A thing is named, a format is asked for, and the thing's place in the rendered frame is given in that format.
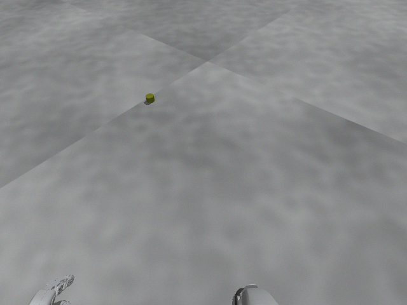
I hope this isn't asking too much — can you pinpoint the left robot hand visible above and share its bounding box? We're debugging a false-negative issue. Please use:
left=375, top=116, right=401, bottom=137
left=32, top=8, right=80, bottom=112
left=28, top=275, right=74, bottom=305

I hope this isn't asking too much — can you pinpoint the tin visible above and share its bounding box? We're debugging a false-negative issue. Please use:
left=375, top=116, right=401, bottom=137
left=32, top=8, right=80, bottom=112
left=146, top=93, right=155, bottom=103

